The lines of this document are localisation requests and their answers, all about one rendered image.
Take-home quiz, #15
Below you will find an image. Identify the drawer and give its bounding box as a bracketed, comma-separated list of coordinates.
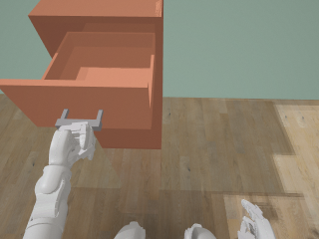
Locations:
[0, 32, 156, 129]

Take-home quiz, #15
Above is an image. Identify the right robot hand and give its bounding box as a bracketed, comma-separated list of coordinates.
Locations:
[237, 199, 277, 239]

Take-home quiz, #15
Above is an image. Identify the handle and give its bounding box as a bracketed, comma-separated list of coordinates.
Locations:
[55, 109, 104, 131]

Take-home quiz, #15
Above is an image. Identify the robot right thigh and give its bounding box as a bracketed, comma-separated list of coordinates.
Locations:
[183, 226, 216, 239]

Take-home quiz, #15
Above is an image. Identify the robot left shin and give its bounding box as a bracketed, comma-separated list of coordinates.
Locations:
[130, 221, 140, 226]

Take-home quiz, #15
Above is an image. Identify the cabinet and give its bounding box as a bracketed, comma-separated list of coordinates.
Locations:
[28, 0, 163, 149]

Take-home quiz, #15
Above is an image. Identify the robot left forearm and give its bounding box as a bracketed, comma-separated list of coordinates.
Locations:
[23, 164, 73, 239]

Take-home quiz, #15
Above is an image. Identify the left robot hand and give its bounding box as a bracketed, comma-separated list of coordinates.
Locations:
[49, 121, 96, 169]

